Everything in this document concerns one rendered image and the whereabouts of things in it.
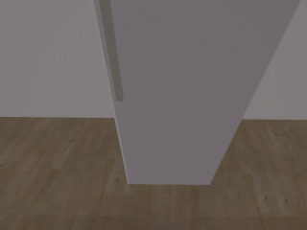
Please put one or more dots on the fridge door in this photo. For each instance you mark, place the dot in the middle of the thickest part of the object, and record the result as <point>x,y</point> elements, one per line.
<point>189,70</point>

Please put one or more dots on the handle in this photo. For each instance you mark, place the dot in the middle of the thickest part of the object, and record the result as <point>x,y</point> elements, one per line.
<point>107,19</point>

